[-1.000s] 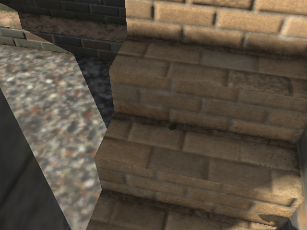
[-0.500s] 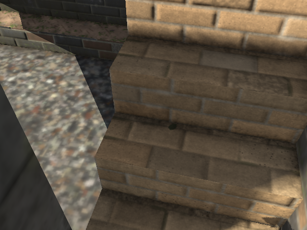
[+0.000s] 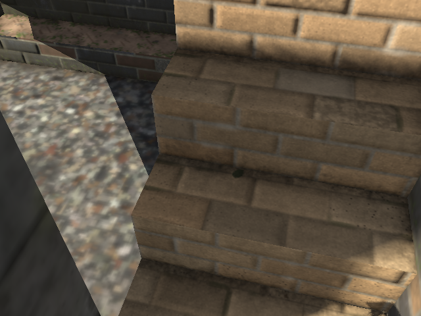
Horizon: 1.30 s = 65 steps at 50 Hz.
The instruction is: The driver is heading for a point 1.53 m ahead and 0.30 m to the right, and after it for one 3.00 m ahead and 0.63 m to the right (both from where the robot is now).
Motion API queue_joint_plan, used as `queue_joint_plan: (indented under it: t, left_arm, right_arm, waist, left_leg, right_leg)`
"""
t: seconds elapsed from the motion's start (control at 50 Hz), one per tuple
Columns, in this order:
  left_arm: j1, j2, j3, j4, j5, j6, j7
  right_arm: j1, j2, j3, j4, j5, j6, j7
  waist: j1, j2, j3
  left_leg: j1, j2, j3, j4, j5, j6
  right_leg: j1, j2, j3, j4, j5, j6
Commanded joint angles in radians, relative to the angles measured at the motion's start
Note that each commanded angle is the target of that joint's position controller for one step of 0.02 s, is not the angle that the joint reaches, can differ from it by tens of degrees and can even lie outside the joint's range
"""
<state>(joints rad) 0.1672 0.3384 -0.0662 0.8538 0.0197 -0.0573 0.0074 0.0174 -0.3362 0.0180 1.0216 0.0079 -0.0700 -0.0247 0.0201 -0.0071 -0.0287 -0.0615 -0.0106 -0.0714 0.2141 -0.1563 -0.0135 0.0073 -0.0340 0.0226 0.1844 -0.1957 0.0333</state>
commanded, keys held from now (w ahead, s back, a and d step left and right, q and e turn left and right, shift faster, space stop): w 1.00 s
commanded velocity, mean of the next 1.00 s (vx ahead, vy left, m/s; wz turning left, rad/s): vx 0.50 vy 0.00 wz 0.00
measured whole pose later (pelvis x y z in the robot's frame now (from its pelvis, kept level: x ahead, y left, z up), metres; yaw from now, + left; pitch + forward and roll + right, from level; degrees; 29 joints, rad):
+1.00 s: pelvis +0.00 +0.00 +0.00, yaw +0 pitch +0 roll +1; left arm 0.16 0.34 -0.07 0.85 0.02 -0.07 0.00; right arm 0.02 -0.33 0.02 1.02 0.01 -0.06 -0.03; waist 0.02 -0.01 -0.03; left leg -0.06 -0.01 -0.08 0.20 -0.15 -0.01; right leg 0.01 -0.04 0.03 0.18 -0.20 0.03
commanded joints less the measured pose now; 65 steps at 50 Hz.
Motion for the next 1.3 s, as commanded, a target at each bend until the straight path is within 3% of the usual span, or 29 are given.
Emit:
queue_joint_plan:
  t: [0.02, 0.42, 0.5, 0.52, 0.66, 0.78, 0.88, 1.0, 1.08, 1.16, 1.18, 1.3]
  left_arm:
    - [-0.055, 0.135, 0.031, -0.065, -0.001, -0.019, -0.004]
    - [-0.057, 0.139, 0.028, -0.062, -0.001, -0.021, -0.005]
    - [-0.042, 0.143, 0.032, -0.059, -0.001, -0.012, 0.007]
    - [-0.03, 0.131, 0.03, -0.05, 0.001, -0.011, 0.004]
    - [-0.04, 0.14, 0.033, -0.061, -0.002, -0.012, 0.006]
    - [-0.05, 0.138, 0.029, -0.061, -0.003, -0.025, -0.008]
    - [-0.034, 0.142, 0.032, -0.057, -0.001, -0.015, 0.007]
    - [-0.051, 0.138, 0.028, -0.06, -0.002, -0.024, -0.007]
    - [-0.001, 0.158, 0.038, -0.042, -0.002, -0.018, -0.001]
    - [0.013, 0.151, 0.043, -0.04, 0.001, -0.002, 0.007]
    - [0.029, 0.139, 0.043, -0.029, 0.004, 0.0, 0.005]
    - [0.046, 0.146, 0.052, -0.028, 0.001, 0.005, 0.011]
  right_arm:
    - [-0.076, -0.145, -0.025, -0.054, -0.002, -0.006, -0.009]
    - [-0.071, -0.147, -0.027, -0.05, 0.0, -0.004, -0.01]
    - [-0.076, -0.149, -0.03, -0.059, 0.005, -0.016, -0.001]
    - [-0.077, -0.146, -0.027, -0.066, -0.001, -0.007, 0.0]
    - [-0.075, -0.149, -0.029, -0.066, 0.002, -0.015, -0.002]
    - [-0.07, -0.149, -0.027, -0.058, -0.002, 0.0, -0.013]
    - [-0.077, -0.147, -0.03, -0.067, 0.004, -0.013, -0.001]
    - [-0.07, -0.147, -0.027, -0.058, -0.002, -0.001, -0.012]
    - [-0.04, -0.166, -0.038, -0.048, 0.003, -0.008, -0.002]
    - [-0.025, -0.154, -0.042, -0.034, 0.004, -0.006, 0.003]
    - [-0.023, -0.148, -0.039, -0.035, -0.002, 0.006, 0.002]
    - [0.001, -0.156, -0.05, -0.012, 0.001, 0.003, -0.001]
  waist:
    - [-0.007, -0.007, -0.051]
    - [-0.005, -0.004, -0.05]
    - [0.001, -0.004, -0.053]
    - [0.006, 0.005, -0.053]
    - [-0.001, -0.007, -0.052]
    - [-0.006, -0.007, -0.043]
    - [0.002, 0.001, -0.05]
    - [-0.005, -0.005, -0.044]
    - [0.0, -0.004, -0.046]
    - [-0.001, 0.001, -0.047]
    - [0.005, 0.013, -0.039]
    - [-0.004, -0.005, -0.019]
  left_leg:
    - [0.033, 0.079, -0.056, 0.006, 0.315, 0.027]
    - [0.031, 0.079, -0.059, 0.001, 0.332, 0.027]
    - [0.016, 0.078, -0.06, 0.006, 0.34, 0.017]
    - [0.014, 0.069, -0.059, 0.012, 0.327, 0.018]
    - [0.022, 0.077, -0.058, 0.008, 0.33, 0.016]
    - [0.039, 0.078, -0.059, 0.0, 0.32, 0.026]
    - [0.023, 0.077, -0.059, 0.005, 0.335, 0.015]
    - [0.036, 0.078, -0.06, -0.002, 0.321, 0.025]
    - [0.028, 0.08, -0.055, 0.025, 0.418, 0.019]
    - [0.004, 0.073, -0.048, 0.038, 0.362, 0.018]
    - [-0.005, 0.064, -0.048, 0.044, 0.345, 0.021]
    - [-0.024, 0.064, -0.045, 0.055, 0.287, 0.02]
  right_leg:
    - [-0.007, -0.054, 0.054, -0.002, 0.249, 0.025]
    - [-0.002, -0.053, 0.053, 0.0, 0.249, 0.027]
    - [0.014, -0.057, 0.06, 0.004, 0.264, 0.022]
    - [0.019, -0.05, 0.05, 0.013, 0.235, 0.033]
    - [0.008, -0.057, 0.063, 0.001, 0.267, 0.022]
    - [-0.015, -0.051, 0.057, -0.005, 0.242, 0.027]
    - [0.005, -0.056, 0.063, 0.0, 0.255, 0.023]
    - [-0.011, -0.052, 0.057, -0.004, 0.24, 0.027]
    - [0.006, -0.057, 0.055, 0.024, 0.338, 0.026]
    - [0.005, -0.052, 0.05, 0.038, 0.3, 0.023]
    - [0.005, -0.044, 0.039, 0.047, 0.265, 0.034]
    - [-0.039, -0.044, 0.048, 0.054, 0.223, 0.018]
